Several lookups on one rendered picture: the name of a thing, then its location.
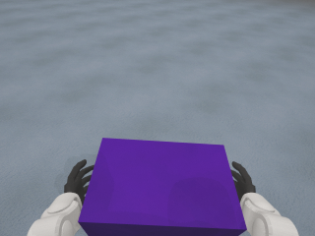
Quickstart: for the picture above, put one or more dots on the robot right hand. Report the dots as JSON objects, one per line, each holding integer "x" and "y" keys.
{"x": 243, "y": 183}

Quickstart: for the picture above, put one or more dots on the right robot forearm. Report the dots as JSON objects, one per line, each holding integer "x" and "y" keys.
{"x": 262, "y": 219}

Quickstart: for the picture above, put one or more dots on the left robot forearm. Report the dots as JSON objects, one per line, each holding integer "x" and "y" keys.
{"x": 60, "y": 219}

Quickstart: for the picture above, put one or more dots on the carton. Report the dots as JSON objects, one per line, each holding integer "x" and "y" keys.
{"x": 156, "y": 188}

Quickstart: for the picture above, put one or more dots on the robot left hand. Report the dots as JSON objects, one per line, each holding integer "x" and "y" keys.
{"x": 75, "y": 181}

